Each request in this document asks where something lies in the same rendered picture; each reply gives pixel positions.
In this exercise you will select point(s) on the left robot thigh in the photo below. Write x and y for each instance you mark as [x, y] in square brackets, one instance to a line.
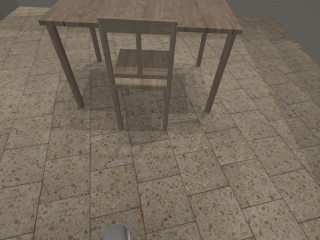
[117, 233]

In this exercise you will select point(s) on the table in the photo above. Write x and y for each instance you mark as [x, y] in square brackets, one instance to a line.
[195, 16]

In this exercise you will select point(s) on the chair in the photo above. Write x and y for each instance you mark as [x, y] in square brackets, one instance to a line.
[139, 69]

